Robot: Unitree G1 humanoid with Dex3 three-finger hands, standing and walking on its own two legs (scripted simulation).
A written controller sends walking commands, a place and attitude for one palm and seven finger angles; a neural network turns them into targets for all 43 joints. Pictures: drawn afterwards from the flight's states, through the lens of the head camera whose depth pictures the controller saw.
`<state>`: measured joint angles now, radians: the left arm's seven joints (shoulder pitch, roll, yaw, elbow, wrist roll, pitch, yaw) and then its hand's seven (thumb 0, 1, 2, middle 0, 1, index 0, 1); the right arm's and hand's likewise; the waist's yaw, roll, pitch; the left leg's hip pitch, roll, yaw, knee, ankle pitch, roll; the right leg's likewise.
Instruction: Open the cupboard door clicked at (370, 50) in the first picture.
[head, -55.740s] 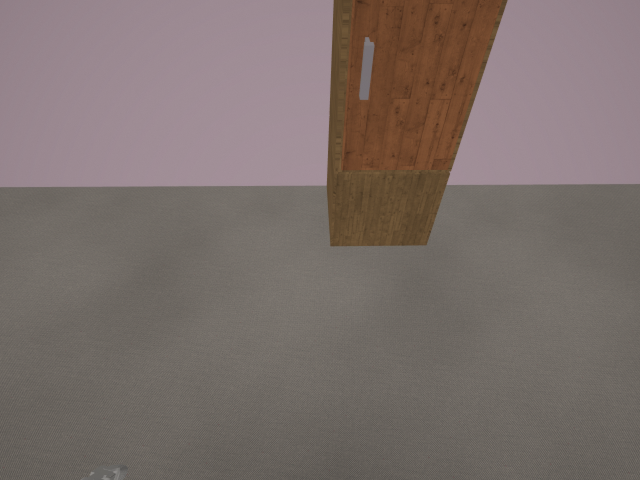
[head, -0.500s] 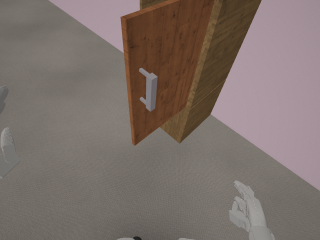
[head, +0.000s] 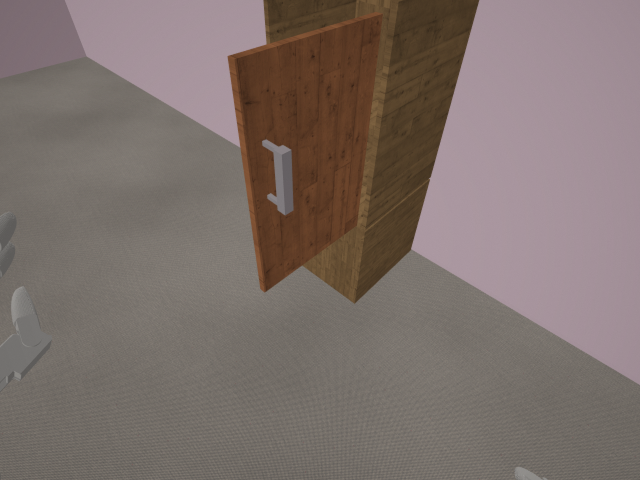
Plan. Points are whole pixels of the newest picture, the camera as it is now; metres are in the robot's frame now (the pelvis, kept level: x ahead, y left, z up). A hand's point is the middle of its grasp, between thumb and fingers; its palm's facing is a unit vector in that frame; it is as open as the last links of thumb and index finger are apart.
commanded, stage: stop stepping back and stand still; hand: left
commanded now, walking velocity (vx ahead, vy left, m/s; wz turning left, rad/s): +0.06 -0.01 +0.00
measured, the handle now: (276, 177) +0.66 +0.11 +0.02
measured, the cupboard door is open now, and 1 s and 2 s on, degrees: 88 88 88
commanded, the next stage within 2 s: let the arm hang, fingers relaxed in 0.54 s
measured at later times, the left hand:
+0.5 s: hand out of the picture +0.16 +0.29 +0.15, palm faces +0.43 -0.79 -0.44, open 7.4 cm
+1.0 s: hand out of the picture -0.04 +0.20 -0.17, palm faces -0.06 -0.99 -0.16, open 7.3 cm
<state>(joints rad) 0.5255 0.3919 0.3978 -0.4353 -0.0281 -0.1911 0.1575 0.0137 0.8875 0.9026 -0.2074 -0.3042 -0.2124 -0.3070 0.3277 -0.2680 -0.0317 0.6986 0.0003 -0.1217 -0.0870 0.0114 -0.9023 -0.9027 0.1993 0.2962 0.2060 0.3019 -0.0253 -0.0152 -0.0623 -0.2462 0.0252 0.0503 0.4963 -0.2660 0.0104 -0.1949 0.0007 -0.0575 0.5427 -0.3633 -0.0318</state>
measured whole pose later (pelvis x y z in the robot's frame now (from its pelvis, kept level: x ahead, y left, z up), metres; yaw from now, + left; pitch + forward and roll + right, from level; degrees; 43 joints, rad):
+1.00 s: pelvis -0.06 +0.02 +0.00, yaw +0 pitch -1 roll -1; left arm 0.27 0.20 -0.03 1.00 0.02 0.05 -0.01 0.02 0.93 0.90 -0.20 -0.30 -0.21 -0.30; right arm 0.21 -0.29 -0.01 1.01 -0.03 0.02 0.01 0.01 -0.91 -0.90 0.20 0.30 0.20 0.30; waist -0.01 -0.02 0.08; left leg -0.30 0.02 0.06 0.49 -0.17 0.02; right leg -0.23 -0.01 -0.05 0.49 -0.25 -0.01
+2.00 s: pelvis -0.02 +0.00 +0.02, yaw +0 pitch -2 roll +0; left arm 0.12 0.30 0.01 1.14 0.01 -0.01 0.00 0.01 0.91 0.90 -0.20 -0.30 -0.20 -0.30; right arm 0.13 -0.32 -0.01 1.13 -0.02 0.00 0.00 0.00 -0.91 -0.90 0.20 0.30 0.20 0.30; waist -0.01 0.02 0.06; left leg -0.14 0.03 0.05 0.31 -0.15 -0.02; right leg -0.07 0.02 -0.06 0.31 -0.22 -0.04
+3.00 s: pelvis +0.00 -0.01 +0.02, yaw -1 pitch -1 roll +0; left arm 0.12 0.31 0.01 1.14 0.01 -0.01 0.01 0.01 0.91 0.90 -0.20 -0.30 -0.20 -0.30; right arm 0.14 -0.32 -0.01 1.14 -0.02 0.00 -0.01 0.00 -0.90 -0.90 0.20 0.30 0.21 0.30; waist -0.01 0.02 0.06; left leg -0.11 0.05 0.06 0.30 -0.16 -0.03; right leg -0.04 0.03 -0.05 0.29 -0.23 -0.05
